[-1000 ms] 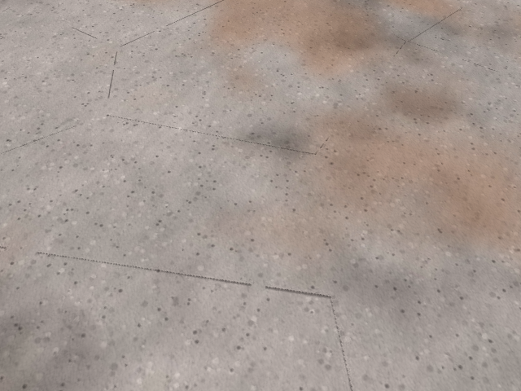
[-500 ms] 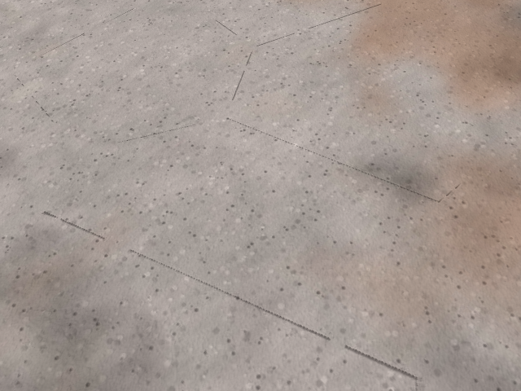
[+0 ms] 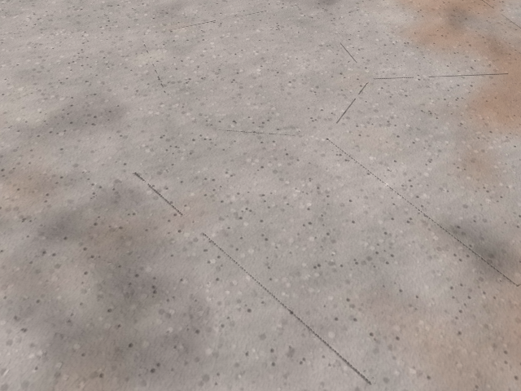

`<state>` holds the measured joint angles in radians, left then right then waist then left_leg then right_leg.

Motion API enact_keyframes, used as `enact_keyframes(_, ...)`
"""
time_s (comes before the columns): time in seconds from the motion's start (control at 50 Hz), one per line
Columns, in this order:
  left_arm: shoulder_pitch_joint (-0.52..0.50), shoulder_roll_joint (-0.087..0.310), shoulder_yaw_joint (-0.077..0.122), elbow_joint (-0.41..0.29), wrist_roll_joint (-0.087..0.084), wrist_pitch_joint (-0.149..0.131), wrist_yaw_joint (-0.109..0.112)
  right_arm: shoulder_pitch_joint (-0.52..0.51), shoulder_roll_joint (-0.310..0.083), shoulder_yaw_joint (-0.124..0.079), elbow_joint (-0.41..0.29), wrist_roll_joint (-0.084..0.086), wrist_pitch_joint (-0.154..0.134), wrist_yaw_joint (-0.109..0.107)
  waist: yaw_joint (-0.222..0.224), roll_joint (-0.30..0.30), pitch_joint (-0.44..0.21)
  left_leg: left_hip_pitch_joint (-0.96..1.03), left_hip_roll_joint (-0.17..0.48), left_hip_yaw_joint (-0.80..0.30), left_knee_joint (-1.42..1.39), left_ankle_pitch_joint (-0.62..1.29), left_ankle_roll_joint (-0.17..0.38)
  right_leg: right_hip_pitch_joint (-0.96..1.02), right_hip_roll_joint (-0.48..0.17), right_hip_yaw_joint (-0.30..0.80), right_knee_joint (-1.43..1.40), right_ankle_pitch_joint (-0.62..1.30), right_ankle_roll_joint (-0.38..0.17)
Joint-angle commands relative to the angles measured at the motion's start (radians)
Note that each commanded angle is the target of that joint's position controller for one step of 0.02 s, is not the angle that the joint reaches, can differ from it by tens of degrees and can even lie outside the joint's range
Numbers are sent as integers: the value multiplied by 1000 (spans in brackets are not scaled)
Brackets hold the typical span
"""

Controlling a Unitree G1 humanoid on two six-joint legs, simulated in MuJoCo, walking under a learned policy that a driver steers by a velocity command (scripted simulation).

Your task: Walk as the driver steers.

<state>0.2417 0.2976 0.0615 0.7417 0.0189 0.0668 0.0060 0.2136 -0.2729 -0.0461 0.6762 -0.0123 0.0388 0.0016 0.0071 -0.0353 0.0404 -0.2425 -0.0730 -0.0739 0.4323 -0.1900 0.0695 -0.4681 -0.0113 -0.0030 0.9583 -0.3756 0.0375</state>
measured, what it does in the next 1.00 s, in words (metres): steps on the spot: right foot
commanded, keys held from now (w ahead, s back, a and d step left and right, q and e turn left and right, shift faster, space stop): no key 1.00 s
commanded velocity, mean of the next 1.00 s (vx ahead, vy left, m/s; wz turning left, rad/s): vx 0.00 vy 0.00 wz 0.07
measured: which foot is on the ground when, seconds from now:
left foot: down 0.00-1.00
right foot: up 0.00-0.16, down 0.18-1.00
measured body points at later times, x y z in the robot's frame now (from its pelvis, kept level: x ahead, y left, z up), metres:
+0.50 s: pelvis +0.00 -0.03 +0.00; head +0.01 -0.03 +0.45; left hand +0.11 +0.22 -0.12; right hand +0.09 -0.29 -0.14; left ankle +0.02 +0.08 -0.74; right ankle +0.00 -0.12 -0.74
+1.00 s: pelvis +0.01 -0.03 +0.00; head +0.02 -0.04 +0.45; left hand +0.03 +0.21 -0.15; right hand +0.04 -0.28 -0.16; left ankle +0.02 +0.08 -0.74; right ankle +0.00 -0.12 -0.74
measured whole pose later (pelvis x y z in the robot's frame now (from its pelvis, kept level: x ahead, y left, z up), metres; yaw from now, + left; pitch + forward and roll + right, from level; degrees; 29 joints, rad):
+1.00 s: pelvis +0.01 -0.03 +0.00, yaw +2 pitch -2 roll +0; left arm 0.26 0.20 -0.01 1.06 0.01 0.00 0.03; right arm 0.23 -0.20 0.00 1.12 -0.01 0.01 -0.04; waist 0.00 0.00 0.03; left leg -0.15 -0.05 -0.08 0.36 -0.18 0.01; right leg -0.12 0.04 0.00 0.37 -0.23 -0.05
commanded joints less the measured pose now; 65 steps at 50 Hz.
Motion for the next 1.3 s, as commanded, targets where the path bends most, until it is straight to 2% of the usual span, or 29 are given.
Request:
enact_keyframes(0.02, -30, 50, 6, -67, -2, -8, 2, 35, -132, -33, -37, -7, -13, -5, -38, 171, -76, 131, 258, -231, -104, 262, 160, -10, -3, 10, -109, -29, -14)
enact_keyframes(0.1, -12, 44, 0, -57, -16, -15, 13, 18, -140, -30, -19, -15, -9, -3, -34, 171, -69, 67, 253, -260, -75, 287, 153, 139, 30, -7, -280, -56, -43)
enact_keyframes(0.14, 41, 23, -8, -33, -17, -26, 20, -16, -128, -21, -10, -5, -8, -8, 9, 140, -74, 25, 229, -259, -37, 287, 117, 268, 38, -19, -490, 64, -60)
enact_keyframes(0.16, 60, 20, -13, -24, -8, -38, 24, -20, -110, -13, -5, 2, -12, -12, 23, 107, -79, -34, 207, -255, -21, 220, 72, 372, 7, 18, -623, 193, -71)
enact_keyframes(0.18, 55, 65, -11, -32, 12, -54, 31, 4, -59, 3, -8, 3, -19, -12, 0, -3, -97, -85, 150, -210, 43, 90, 16, 433, -140, 176, -700, 203, -93)
enact_keyframes(0.2, -33, 140, -1, -52, 6, -60, 27, 43, -38, 6, -5, 10, -21, -9, -64, -123, -60, -95, 10, -77, 53, -88, -18, 345, -265, 307, -702, 366, -163)
enact_keyframes(0.22, -65, 94, -9, -47, -1, -62, 18, 30, -71, 2, 22, -6, -12, -11, -45, -129, -59, 24, 28, -37, 69, -160, -30, 238, -278, 287, -685, 352, -206)
enact_keyframes(0.24, -89, 60, -23, -48, -3, -66, 11, 24, -72, 1, 34, -7, -9, -6, -53, -112, -41, 68, 34, -44, 27, -88, -28, 212, -219, 234, -682, 293, -180)
enact_keyframes(0.26, -85, 59, -24, -40, -2, -65, 11, -1, -72, 1, 43, -8, -11, -2, -40, -114, -28, 86, 40, -55, -9, -9, -29, 209, -165, 192, -674, 225, -141)
enact_keyframes(0.3, -52, 65, -24, -22, -7, -66, 17, -12, -83, 1, 51, -13, -18, 4, -25, -120, -30, 96, 72, -82, -34, 78, -31, 220, -121, 160, -666, 176, -107)
enact_keyframes(0.32, -40, 66, -22, -19, -10, -65, 16, 7, -83, 1, 72, -9, -22, 2, -19, -77, -27, 73, 78, -86, -32, 84, -30, 240, -106, 150, -669, 153, -103)
enact_keyframes(0.38, -35, 55, -24, 2, -11, -63, 19, 13, -63, 7, 116, -5, -29, -11, -13, 5, -11, 41, 87, -98, -61, 83, -37, 277, -101, 140, -651, 155, -109)
enact_keyframes(0.5, -30, 47, -26, 55, -8, -68, 17, 17, -63, 10, 190, 0, -35, -21, -5, 44, -21, 47, 102, -112, -90, 105, -37, 310, -86, 124, -641, 191, -111)
enact_keyframes(0.68, -9, 37, -33, 161, -8, -74, 20, 31, -65, 14, 306, 3, -35, -31, -9, 37, -14, 81, 120, -114, -111, 119, -30, 312, -79, 120, -660, 212, -107)
enact_keyframes(0.88, 34, 12, -46, 264, -8, -76, 27, 39, -40, 28, 403, 4, -34, -38, -9, 29, 1, 87, 125, -102, -116, 126, -27, 312, -75, 117, -664, 227, -105)
enact_keyframes(1.08, 70, -16, -57, 328, -8, -77, 33, 55, -9, 40, 459, 5, -34, -44, -6, 34, 12, 78, 126, -92, -111, 128, -30, 315, -72, 115, -659, 244, -105)
enact_keyframes(1.3, 98, -46, -61, 367, -7, -78, 38, 81, 18, 48, 491, 6, -33, -49, -6, 33, 20, 70, 126, -83, -102, 124, -34, 317, -70, 114, -657, 258, -106)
